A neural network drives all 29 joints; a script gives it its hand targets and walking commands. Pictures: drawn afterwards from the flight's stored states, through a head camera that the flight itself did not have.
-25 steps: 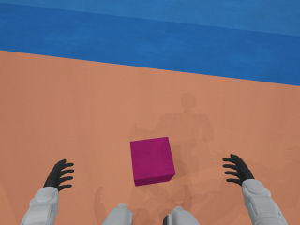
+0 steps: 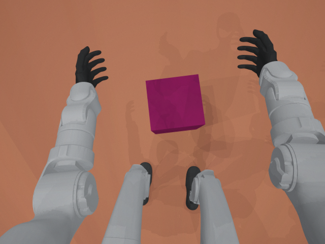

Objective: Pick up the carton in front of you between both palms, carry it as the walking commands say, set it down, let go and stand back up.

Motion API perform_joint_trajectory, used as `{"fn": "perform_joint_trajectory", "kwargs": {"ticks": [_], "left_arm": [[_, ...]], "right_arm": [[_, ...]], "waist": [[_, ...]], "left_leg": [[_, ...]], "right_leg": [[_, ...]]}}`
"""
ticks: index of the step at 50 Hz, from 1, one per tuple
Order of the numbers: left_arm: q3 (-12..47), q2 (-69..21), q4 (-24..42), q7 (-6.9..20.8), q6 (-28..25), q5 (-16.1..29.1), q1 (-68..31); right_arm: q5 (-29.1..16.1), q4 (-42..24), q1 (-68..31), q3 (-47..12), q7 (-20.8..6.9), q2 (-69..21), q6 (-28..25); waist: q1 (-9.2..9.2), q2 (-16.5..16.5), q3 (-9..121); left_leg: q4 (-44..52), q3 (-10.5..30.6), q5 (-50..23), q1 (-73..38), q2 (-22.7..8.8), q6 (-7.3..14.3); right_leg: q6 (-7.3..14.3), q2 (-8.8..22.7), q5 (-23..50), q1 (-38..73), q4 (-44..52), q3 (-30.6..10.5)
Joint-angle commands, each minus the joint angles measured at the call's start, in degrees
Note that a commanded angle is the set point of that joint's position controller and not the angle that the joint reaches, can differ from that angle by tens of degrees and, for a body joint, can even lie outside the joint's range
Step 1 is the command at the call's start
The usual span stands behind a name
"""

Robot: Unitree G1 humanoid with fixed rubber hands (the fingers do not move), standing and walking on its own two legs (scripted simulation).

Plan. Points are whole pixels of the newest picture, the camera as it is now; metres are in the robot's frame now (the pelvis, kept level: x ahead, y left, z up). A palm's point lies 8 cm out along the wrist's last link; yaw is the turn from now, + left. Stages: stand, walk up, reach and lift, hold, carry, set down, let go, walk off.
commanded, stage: reach and lift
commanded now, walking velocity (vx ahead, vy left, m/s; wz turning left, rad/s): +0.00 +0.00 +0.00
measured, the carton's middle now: (174, 108) +0.49 +0.01 -0.53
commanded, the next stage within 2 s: none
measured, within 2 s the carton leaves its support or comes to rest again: leaves its support in 1.66 s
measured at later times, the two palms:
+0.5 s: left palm (118, 103) +0.45 +0.20 -0.30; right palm (234, 91) +0.52 -0.19 -0.30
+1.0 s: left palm (125, 105) +0.47 +0.21 -0.44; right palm (216, 101) +0.52 -0.17 -0.46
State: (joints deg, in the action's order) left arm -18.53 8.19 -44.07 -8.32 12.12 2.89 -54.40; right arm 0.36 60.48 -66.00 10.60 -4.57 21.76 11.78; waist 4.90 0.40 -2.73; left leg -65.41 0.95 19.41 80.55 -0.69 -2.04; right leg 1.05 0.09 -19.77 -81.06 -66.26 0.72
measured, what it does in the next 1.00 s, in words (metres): lowers itself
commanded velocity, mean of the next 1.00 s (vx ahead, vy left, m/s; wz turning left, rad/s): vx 0.00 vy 0.00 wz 0.00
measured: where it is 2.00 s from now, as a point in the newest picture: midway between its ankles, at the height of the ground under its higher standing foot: (167, 193)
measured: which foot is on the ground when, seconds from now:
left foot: down 0.00-1.00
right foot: down 0.00-1.00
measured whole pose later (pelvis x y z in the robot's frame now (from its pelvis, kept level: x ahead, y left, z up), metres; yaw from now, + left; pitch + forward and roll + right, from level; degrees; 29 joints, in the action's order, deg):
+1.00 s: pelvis -0.04 +0.00 -0.28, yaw +3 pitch +37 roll +4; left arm -9.6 15.9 -62.5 -9.8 0.9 16.3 -77.7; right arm -12.5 69.7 -85.0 -3.6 3.7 27.4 2.5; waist 3.8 -2.8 -19.9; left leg -122.1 -0.9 29.9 129.6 0.9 -2.7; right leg 1.0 0.6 -30.5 -131.5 -124.6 -2.3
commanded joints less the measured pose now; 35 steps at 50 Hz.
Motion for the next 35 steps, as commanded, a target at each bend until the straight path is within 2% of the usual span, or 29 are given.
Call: {"fn": "perform_joint_trajectory", "kwargs": {"ticks": [1, 3, 4, 5, 6, 7, 8, 9, 10, 11, 12, 14, 15, 17, 18, 19, 21, 22, 24, 25, 26, 27, 28, 29, 31, 32, 33, 34, 35], "left_arm": [[-1.9, 3.8, 8.3, -0.2, -3.2, -3.2, -11.7], [-4.2, 0.0, 3.6, 0.2, -4.1, -2.9, -9.9], [-7.1, 0.7, 3.3, 0.6, -5.3, -5.6, -5.7], [-6.2, 0.2, 5.3, 0.5, -5.9, -5.6, -9.1], [-7.3, 1.0, 4.5, 0.8, -6.2, -6.6, -12.3], [-6.7, 3.8, 7.9, 1.1, -6.5, -7.6, -14.0], [-7.2, 2.3, 4.8, 0.6, -5.9, -6.2, -13.8], [-5.4, -0.2, 8.2, 0.3, -6.9, -5.6, -11.5], [-2.8, -3.4, 5.2, 0.3, -7.0, -4.1, -12.3], [-5.7, -1.4, 5.6, -0.3, -7.6, -6.1, -10.6], [-4.6, 1.4, 5.0, -0.5, -7.9, -5.5, -10.8], [-4.9, -0.3, 2.4, -0.2, -7.0, -4.5, -9.9], [-3.5, -1.3, 1.1, -0.2, -7.6, -3.8, -7.5], [-5.4, 1.7, 2.9, -0.2, -9.4, -4.9, -6.6], [-2.3, 0.5, 1.6, -0.5, -8.9, -2.6, -8.9], [-3.2, 0.9, 4.2, -0.6, -10.0, -3.3, -9.6], [-1.4, 1.7, 2.5, 0.0, -10.2, -0.4, -9.2], [-2.6, 4.1, 2.0, -0.2, -10.7, 0.1, -10.0], [-1.1, 6.5, 6.1, -0.8, -11.1, 1.2, -12.1], [0.5, 8.1, 5.4, -0.8, -10.7, 3.0, -14.6], [2.9, 8.1, 8.4, -0.6, -10.2, 4.2, -16.6], [1.5, 10.2, 9.5, -0.6, -9.8, 4.7, -16.1], [3.6, 9.5, 6.0, -0.8, -9.0, 5.7, -16.9], [2.1, 12.3, 5.1, -0.6, -8.6, 6.6, -17.1], [1.5, 8.0, 2.8, -0.8, -8.2, 7.1, -20.5], [2.0, 11.3, -2.7, -0.7, -8.8, 6.4, -18.9], [0.8, 9.8, -2.8, -0.7, -8.6, 4.9, -21.5], [3.1, 10.1, -3.1, -0.3, -8.6, 7.3, -22.1], [2.8, 9.2, -6.2, 0.4, -8.8, 6.6, -22.3]], "right_arm": [[-0.3, -4.3, -16.0, 0.1, -0.5, 6.6, -2.7], [2.6, -0.9, -14.1, 4.2, 0.0, 5.8, -4.4], [3.2, -2.5, -13.7, 2.6, 0.6, 4.6, -5.1], [4.6, -5.1, -17.6, 2.5, 0.2, 4.3, -5.3], [5.9, -3.9, -16.7, 4.9, 0.5, 5.0, -5.7], [4.3, -3.7, -19.9, 6.3, 1.0, 3.9, -5.1], [5.2, -3.6, -20.2, 4.9, 1.2, 4.4, -5.6], [5.1, -5.3, -19.6, 5.7, 1.4, 5.5, -5.9], [4.6, -2.6, -18.6, 4.0, 0.9, 4.9, -6.9], [4.9, -3.0, -18.0, 5.2, 1.7, 7.6, -6.9], [2.1, -2.8, -17.0, 3.6, 1.6, 4.6, -6.4], [5.5, 0.7, -12.1, 4.5, 1.8, 5.5, -6.6], [2.1, 1.1, -12.5, 1.7, 1.9, 2.5, -6.6], [-0.1, -3.7, -14.8, -0.5, 2.1, 1.4, -7.8], [2.7, -3.2, -15.5, 4.2, 2.2, 7.5, -8.8], [1.9, -1.8, -12.5, 2.8, 3.1, 7.8, -9.0], [-1.6, -5.2, -16.1, -3.5, 3.4, 5.5, -9.4], [-1.0, -3.9, -13.8, -1.6, 4.1, 6.3, -9.3], [-5.2, -10.2, -19.3, -4.9, 4.7, 7.5, -9.2], [-6.0, -8.7, -20.8, -5.8, 4.7, 8.3, -8.4], [-6.7, -11.6, -19.2, -3.2, 5.2, 7.5, -7.9], [-6.8, -12.9, -22.8, -6.1, 5.7, 8.7, -7.5], [-8.0, -12.1, -21.5, -8.1, 6.1, 6.3, -7.3], [-8.6, -16.9, -26.6, -9.2, 6.7, 8.6, -7.4], [-7.5, -4.5, -27.8, -8.1, 7.0, 10.2, -5.7], [-8.7, -6.9, -27.0, -10.6, 7.2, 6.4, -5.8], [-8.8, -3.1, -25.1, -9.2, 7.1, 6.1, -5.5], [-7.7, -2.8, -26.4, -9.1, 7.0, 9.1, -6.4], [-8.6, 0.0, -25.5, -11.2, 7.7, 5.4, -6.5]], "waist": [[3.92, 4.2, 53.9], [-0.89, 5.8, 54.9], [3.68, 4.5, 53.8], [2.87, 9.3, 56.1], [-1.3, 7.6, 54.3], [1.66, 4.7, 52.4], [-0.04, 7.5, 54.5], [0.73, 3.7, 59.4], [-1.92, 4.7, 59.6], [1.09, 3.7, 58.8], [1.28, 4.2, 59.5], [-3.43, 3.4, 57.7], [0.38, 4.3, 53.9], [4.0, 4.4, 57.9], [-3.85, 5.5, 59.0], [0.68, 2.6, 58.9], [-1.12, 8.0, 65.4], [-1.2, 6.9, 63.5], [2.84, 6.6, 73.5], [-1.07, 9.4, 72.3], [-1.8, 6.9, 73.6], [1.38, 11.6, 74.5], [0.71, 8.7, 72.0], [1.45, 13.1, 72.7], [3.59, 7.3, 61.6], [1.22, 10.5, 60.1], [2.56, 5.0, 60.4], [-0.73, 9.6, 59.6], [0.04, 7.2, 56.1]], "left_leg": [[4.3, -4.7, -10.0, -17.7, 4.3, -2.7], [5.0, -4.5, -10.9, -16.5, 4.7, -2.2], [1.9, -5.5, -12.1, -12.3, 5.4, -2.4], [1.3, -4.8, -13.3, -12.8, 5.8, -1.9], [-0.3, -4.5, -10.7, -9.4, 5.0, -1.8], [-1.2, -3.8, -10.3, -6.7, 5.2, -2.6], [-1.8, -4.7, -11.6, -7.7, 5.3, -1.7], [-5.6, -4.8, -12.8, -8.5, 5.9, -2.8], [-7.5, -3.5, -15.2, -10.3, 5.6, -3.4], [-9.8, -4.3, -16.2, -9.1, 5.1, -3.3], [-10.2, -3.4, -16.3, -11.3, 5.0, -1.7], [-10.9, -3.8, -16.3, -2.2, 5.8, -3.4], [-12.3, -4.9, -15.2, -1.5, 6.2, -2.5], [-16.2, -5.0, -16.4, 0.8, 6.2, -1.8], [-18.9, -1.9, -16.6, 0.6, 5.6, -2.6], [-20.7, -3.4, -20.5, 1.7, 5.8, -2.4], [-24.3, -4.9, -18.4, 6.9, 5.8, -2.0], [-25.6, -5.4, -14.6, 8.8, 5.9, -1.3], [-28.3, -6.9, -16.8, 11.6, 4.5, -1.9], [-29.2, -6.1, -12.0, 17.7, 4.1, -1.8], [-31.7, -5.6, -11.6, 12.6, 4.1, -2.1], [-32.7, -6.7, -11.9, 14.0, 4.5, -1.8], [-33.1, -5.9, -9.3, 13.8, 4.3, -2.0], [-34.3, -7.6, -6.9, 17.4, 3.7, -1.8], [-34.5, -9.0, 0.2, 22.4, 4.3, -2.8], [-37.1, -7.2, -1.2, 22.6, 2.3, -2.1], [-38.5, -9.2, -2.9, 23.4, 2.9, -2.6], [-37.6, -5.7, -0.6, 21.3, 2.6, -1.5], [-39.6, -7.7, 1.2, 22.3, 2.3, -1.9]], "right_leg": [[-1.3, -2.8, 11.5, 29.2, 6.2, -3.0], [-1.5, -3.4, 13.7, 27.4, 5.3, -1.5], [-1.2, -3.4, 15.7, 27.9, 2.7, -2.9], [-2.2, -4.0, 16.1, 27.7, 1.5, -2.4], [-1.3, -3.5, 15.2, 24.5, 1.3, -2.3], [-0.8, -3.1, 14.0, 20.3, -0.7, -3.1], [-0.9, -4.5, 15.4, 20.2, -1.2, -2.5], [-0.7, -3.7, 16.0, 20.2, -4.4, -2.7], [-0.9, -4.4, 16.8, 15.4, -8.4, 0.4], [-0.7, -5.1, 15.6, 11.8, -8.7, -2.0], [-1.3, -5.2, 13.6, 7.2, -10.1, -0.7], [-1.0, -5.1, 19.2, 9.6, -11.3, -1.5], [-1.1, -5.3, 14.8, 5.5, -12.9, -0.9], [-1.1, -4.4, 14.2, 4.0, -16.1, -1.1], [-0.3, -4.1, 14.6, 0.4, -21.1, 0.4], [-0.9, -4.4, 16.8, -3.4, -19.3, -2.4], [-1.5, -3.7, 20.4, 5.1, -23.4, -1.3], [-1.6, -4.6, 15.3, 1.0, -24.9, -1.0], [-1.2, -3.0, 22.5, 8.0, -29.5, -3.5], [-1.4, -2.8, 23.5, 14.9, -30.5, -3.8], [-1.5, -3.7, 18.5, 8.4, -32.0, -2.5], [-1.9, -2.7, 17.0, 8.7, -32.6, -2.2], [-1.5, -3.2, 14.8, 8.3, -33.5, -2.3], [-3.2, -3.1, 11.4, 9.8, -34.4, -1.3], [-1.9, -2.3, 1.8, 2.5, -35.0, -2.1], [-1.9, -2.8, 4.1, 2.1, -34.7, -3.8], [-1.5, -2.4, 5.7, 1.3, -36.3, -5.5], [-1.7, -2.1, 2.5, -1.3, -37.9, -2.3], [-1.4, -2.1, 0.5, -4.3, -36.2, -2.3]]}}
